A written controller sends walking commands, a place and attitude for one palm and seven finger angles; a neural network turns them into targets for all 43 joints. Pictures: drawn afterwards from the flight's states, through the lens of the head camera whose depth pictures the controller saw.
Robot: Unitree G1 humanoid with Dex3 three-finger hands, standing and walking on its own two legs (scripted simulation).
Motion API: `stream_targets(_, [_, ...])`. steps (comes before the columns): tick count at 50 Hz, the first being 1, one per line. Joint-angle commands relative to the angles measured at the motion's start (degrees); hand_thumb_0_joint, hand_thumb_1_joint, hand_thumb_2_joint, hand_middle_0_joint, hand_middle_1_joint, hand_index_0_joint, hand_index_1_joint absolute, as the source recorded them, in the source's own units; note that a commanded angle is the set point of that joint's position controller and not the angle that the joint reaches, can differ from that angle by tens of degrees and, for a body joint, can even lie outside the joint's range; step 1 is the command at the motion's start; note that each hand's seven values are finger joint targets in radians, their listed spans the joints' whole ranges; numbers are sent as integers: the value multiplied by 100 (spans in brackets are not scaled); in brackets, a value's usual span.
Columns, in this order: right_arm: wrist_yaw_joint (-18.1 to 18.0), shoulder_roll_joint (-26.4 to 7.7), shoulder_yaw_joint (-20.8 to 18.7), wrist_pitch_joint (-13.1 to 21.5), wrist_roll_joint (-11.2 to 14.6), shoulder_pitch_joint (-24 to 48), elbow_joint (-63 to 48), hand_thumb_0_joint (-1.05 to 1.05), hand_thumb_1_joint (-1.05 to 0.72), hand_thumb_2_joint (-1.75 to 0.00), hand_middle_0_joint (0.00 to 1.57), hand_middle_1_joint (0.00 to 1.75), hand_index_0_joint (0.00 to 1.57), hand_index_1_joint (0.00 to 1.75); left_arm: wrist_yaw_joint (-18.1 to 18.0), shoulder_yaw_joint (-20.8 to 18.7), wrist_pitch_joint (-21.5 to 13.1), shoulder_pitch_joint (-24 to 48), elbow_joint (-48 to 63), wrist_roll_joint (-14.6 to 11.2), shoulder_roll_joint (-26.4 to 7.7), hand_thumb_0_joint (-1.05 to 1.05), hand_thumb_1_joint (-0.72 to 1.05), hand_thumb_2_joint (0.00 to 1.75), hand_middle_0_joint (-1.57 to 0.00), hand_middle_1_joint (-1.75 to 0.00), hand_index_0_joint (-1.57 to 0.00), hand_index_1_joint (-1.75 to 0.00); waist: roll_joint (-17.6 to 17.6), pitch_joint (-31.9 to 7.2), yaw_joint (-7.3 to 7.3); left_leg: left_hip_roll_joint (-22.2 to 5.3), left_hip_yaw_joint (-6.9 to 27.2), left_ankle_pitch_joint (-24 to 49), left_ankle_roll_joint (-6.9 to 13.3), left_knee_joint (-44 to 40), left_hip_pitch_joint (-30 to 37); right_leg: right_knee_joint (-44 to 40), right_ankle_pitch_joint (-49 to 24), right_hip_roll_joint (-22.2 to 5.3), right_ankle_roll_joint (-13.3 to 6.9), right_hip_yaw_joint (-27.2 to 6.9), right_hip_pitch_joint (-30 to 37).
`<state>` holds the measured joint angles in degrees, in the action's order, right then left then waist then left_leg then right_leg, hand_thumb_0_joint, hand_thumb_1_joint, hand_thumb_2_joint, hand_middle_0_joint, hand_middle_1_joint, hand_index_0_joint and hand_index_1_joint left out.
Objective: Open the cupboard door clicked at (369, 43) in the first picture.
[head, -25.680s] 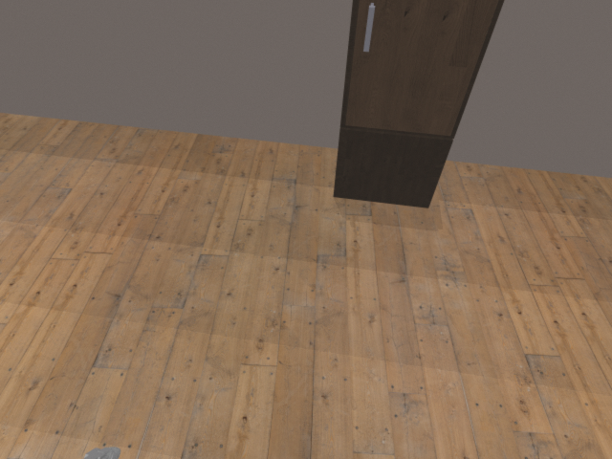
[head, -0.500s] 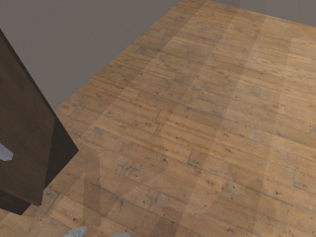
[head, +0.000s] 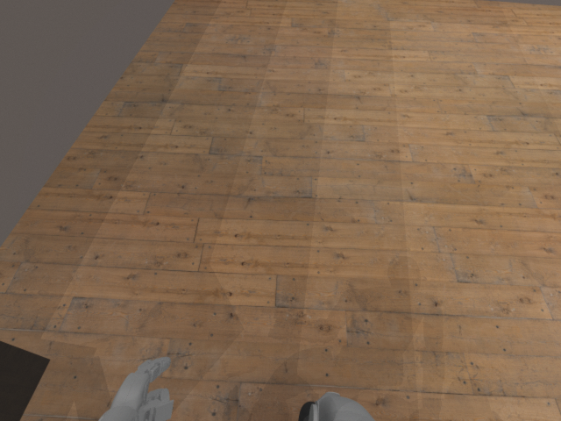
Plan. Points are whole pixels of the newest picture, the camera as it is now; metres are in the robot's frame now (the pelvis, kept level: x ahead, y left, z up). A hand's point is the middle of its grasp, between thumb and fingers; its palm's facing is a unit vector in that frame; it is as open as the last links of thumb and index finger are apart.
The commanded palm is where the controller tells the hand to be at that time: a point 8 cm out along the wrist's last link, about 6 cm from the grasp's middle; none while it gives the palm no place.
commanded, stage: walk to a spot facing it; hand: left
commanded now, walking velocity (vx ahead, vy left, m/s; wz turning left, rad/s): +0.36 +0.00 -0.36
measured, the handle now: out of the picture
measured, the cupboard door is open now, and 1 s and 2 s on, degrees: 40 40 40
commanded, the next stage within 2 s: turn to face it in 1.16 s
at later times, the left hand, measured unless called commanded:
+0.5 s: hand (178, 382) +0.19 +0.17 -0.16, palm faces -0.05 -0.99 -0.16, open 7.4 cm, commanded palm none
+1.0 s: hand (265, 174) +0.62 +0.04 -0.13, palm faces -0.32 -0.92 -0.23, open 7.4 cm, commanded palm none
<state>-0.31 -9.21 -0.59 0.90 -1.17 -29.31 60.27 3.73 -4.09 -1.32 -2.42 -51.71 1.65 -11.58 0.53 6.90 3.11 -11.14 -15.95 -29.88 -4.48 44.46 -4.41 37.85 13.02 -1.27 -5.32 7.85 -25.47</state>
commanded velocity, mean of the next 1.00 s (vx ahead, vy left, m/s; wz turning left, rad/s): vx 0.37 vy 0.00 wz -0.22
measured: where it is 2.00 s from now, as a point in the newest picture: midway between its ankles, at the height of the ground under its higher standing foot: (332, 257)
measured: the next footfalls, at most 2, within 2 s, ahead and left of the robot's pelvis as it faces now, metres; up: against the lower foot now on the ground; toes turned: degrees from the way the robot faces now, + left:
left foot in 0.48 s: +0.37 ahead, +0.09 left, +0.00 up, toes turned -4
right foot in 0.90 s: +0.48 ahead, -0.21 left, +0.00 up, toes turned -25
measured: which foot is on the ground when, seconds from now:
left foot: up 0.00-0.46, down 0.48-0.90, up 0.92-1.00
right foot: down 0.00-0.48, up 0.50-0.88, down 0.90-1.00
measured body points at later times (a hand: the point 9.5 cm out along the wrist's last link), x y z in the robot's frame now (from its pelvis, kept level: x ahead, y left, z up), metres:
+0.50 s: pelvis +0.24 +0.00 +0.01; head +0.27 +0.00 +0.46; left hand +0.20 +0.23 -0.15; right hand +0.37 -0.25 -0.11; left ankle +0.33 +0.10 -0.72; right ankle +0.08 -0.08 -0.70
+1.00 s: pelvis +0.45 -0.10 +0.02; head +0.48 -0.13 +0.47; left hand +0.64 +0.09 -0.12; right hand +0.29 -0.29 -0.13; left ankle +0.39 +0.06 -0.63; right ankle +0.45 -0.19 -0.71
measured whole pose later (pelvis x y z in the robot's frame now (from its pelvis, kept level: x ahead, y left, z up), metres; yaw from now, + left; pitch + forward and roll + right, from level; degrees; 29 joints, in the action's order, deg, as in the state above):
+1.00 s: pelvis +0.45 -0.10 +0.02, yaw -18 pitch +0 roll +1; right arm 0.1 -10.8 -1.9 0.2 -0.9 -23.7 65.1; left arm 0.7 -3.7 -4.0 -6.2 -56.2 1.2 -11.4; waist -0.3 4.9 3.1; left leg -6.4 -5.2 -25.5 -1.7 65.2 -19.7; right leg 34.0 16.2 -2.0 -3.0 7.4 -17.9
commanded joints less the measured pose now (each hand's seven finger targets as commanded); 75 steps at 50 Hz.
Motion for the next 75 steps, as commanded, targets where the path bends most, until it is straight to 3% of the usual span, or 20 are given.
stream_targets(1, [-56, -795, -330, 200, 83, 1313, -1003, 0, -90, -90, 20, 30, 20, 30, -336, -372, -11, -1788, -185, -166, -1437, 0, 90, 90, -20, -30, -20, -30, 618, -1072, -934, 305, 1471, 371, 237, 3904, -3855, -2397, 1265, -2161, -962, -3937, 3049])
stream_targets(7, [30, -446, -311, -36, -64, 821, -546, 0, -90, -90, 20, 30, 20, 30, -354, -119, -248, -995, -137, -44, -652, 0, 90, 90, -20, -30, -20, -30, 438, -613, -62, 252, 1378, 1539, 91, 1742, -2627, -2702, -28, -952, -494, -1682, 1187])
stream_targets(19, [155, -453, -275, 187, 9, 2929, -1182, 0, -90, -90, 20, 30, 20, 30, -413, -42, -345, -2094, -730, -66, -651, 0, 90, 90, -20, -30, -20, -30, 569, -246, -549, 727, 1150, 1652, 260, -572, -2678, -2117, -2805, -1138, -504, -1855, 2632])
stream_targets(22, [28, -701, -352, 269, -48, 1552, -721, 0, -90, -90, 20, 30, 20, 30, -426, -72, -357, -1830, -730, -115, -696, 0, 90, 90, -20, -30, -20, -30, 263, -820, 169, 1048, 911, 2145, 496, -1645, -320, -579, -3727, -739, -174, -1465, 1879])
stream_targets(24, [-62, -1738, -576, 314, -186, 5, -363, 0, -90, -90, 20, 30, 20, 30, -331, -3, -379, -2109, -554, -190, -253, 0, 90, 90, -20, -30, -20, -30, -1669, -1982, 515, -1567, 4066, 2366, 1643, -2280, 2247, 2818, 1182, 381, 258, -589, -594])
stream_targets(28, [-96, -807, -305, 321, -92, 962, -606, 0, -90, -90, 20, 30, 20, 30, -253, -52, -251, -1225, -415, -8, -238, 0, 90, 90, -20, -30, -20, -30, -916, -345, -18, -1176, 3277, 1326, 1353, -3286, -354, 3927, 636, -416, 321, -1100, -1221])
stream_targets(34, [-58, -751, -321, 360, -75, 896, -389, 0, -90, -90, 20, 30, 20, 30, -139, 15, 6, -1119, -373, 16, 173, 0, 90, 90, -20, -30, -20, -30, -772, -305, -338, -534, 1178, 1924, 1091, -3533, -1004, 1435, -13, -535, 474, -522, -289])
stream_targets(42, [-16, -984, -246, 236, -98, 353, -78, 0, -90, -90, 20, 30, 20, 30, -120, -9, -76, -696, -274, 19, -215, 0, 90, 90, -20, -30, -20, -30, -588, -364, -431, -503, 779, 3041, 869, -2431, -540, -464, -94, 13, 275, 165, 1113])
stream_targets(43, [-2, -934, -227, 243, -52, 407, -68, 0, -90, -90, 20, 30, 20, 30, -155, -72, -136, -1456, -535, 21, -450, 0, 90, 90, -20, -30, -20, -30, -269, -740, -799, -241, 521, 3594, 696, -1343, -966, -685, -35, 33, 104, -18, 2352])
stream_targets(44, [54, -785, -186, 280, 39, 499, -177, 0, -90, -90, 20, 30, 20, 30, -233, -228, -214, -2479, -832, 38, -982, 0, 90, 90, -20, -30, -20, -30, 673, -1410, -1234, 242, 91, 2938, 448, 373, -2199, -1064, 585, -1098, -372, -1505, 3926])
stream_targets(45, [22, -553, -176, 317, 100, 664, -417, 0, -90, -90, 20, 30, 20, 30, -308, -349, -203, -2989, -960, -64, -1555, 0, 90, 90, -20, -30, -20, -30, 1818, -1765, -1288, 858, 353, -546, 271, 2173, -3540, -1936, 71, -2521, -1030, -3789, 4756])
stream_targets(46, [13, -786, -253, 286, 90, 1122, -436, 0, -90, -90, 20, 30, 20, 30, -382, -322, -176, -2753, -941, -122, -1447, 0, 90, 90, -20, -30, -20, -30, 1450, -1517, -1259, 569, 1159, -342, 356, 2948, -3778, -2126, -67, -2527, -1068, -3857, 4137])
stream_targets(51, [55, -248, -229, 102, -5, 824, -117, 0, -90, -90, 20, 30, 20, 30, -429, -18, -290, -1277, -630, -43, -568, 0, 90, 90, -20, -30, -20, -30, 647, -527, -196, 157, 1279, 952, 202, 1550, -2700, -2477, -1086, -1559, -477, -1184, 1684])
stream_targets(59, [182, -214, -255, 159, 15, 1681, -397, 0, -90, -90, 20, 30, 20, 30, -403, -15, -379, -1494, -893, -52, -579, 0, 90, 90, -20, -30, -20, -30, 587, -177, -251, 475, 963, 1870, 333, -492, -2324, -2408, -1450, -1411, -318, -769, 1938])
stream_targets(62, [121, -470, -309, 234, -26, 1015, -191, 0, -90, -90, 20, 30, 20, 30, -422, -22, -344, -1442, -956, -81, -645, 0, 90, 90, -20, -30, -20, -30, 211, -458, 175, 833, 755, 2215, 461, -1387, -953, -1192, -2510, -1151, -95, -417, 1859])
stream_targets(63, [64, -798, -368, 266, -70, 274, 15, 0, -90, -90, 20, 30, 20, 30, -422, -11, -308, -1487, -899, -102, -543, 0, 90, 90, -20, -30, -20, -30, -317, -955, 429, 538, 1158, 2819, 643, -1592, 221, 7, -2219, -842, 147, -203, 1351])
stream_targets(64, [-13, -1382, -482, 277, -155, -250, 108, 0, -90, -90, 20, 30, 20, 30, -404, 27, -285, -1918, -824, -164, -250, 0, 90, 90, -20, -30, -20, -30, -1587, -1636, 441, -816, 3031, 3681, 1325, -1775, 1416, 1679, -196, -113, 451, 158, 121])
stream_targets(65, [-59, -1527, -485, 184, -90, -497, 126, 0, -90, -90, 20, 30, 20, 30, -408, 93, -327, -1629, -623, -144, -208, 0, 90, 90, -20, -30, -20, -30, -1553, -1673, 500, -1442, 3885, 4394, 1830, -2362, 1229, 3001, 2176, 213, 421, -165, -212])
stream_targets(70, [-138, -914, -290, 225, -39, 1235, -372, 0, -90, -90, 20, 30, 20, 30, -370, 110, -66, -1282, -590, -46, -6, 0, 90, 90, -20, -30, -20, -30, -783, -595, -294, -554, 2661, 3689, 1400, -2767, -1206, 2466, 1158, -460, 730, -702, -144])
stream_targets(75, [-84, -1130, -420, 7, -31, 1642, -568, 0, -90, -90, 20, 30, 20, 30, -417, 31, 73, -1405, -444, -68, -20, 0, 90, 90, -20, -30, -20, -30, -861, -974, -383, -213, 2469, 2775, 1311, -2503, -1627, 654, 736, -106, 857, -322, 876])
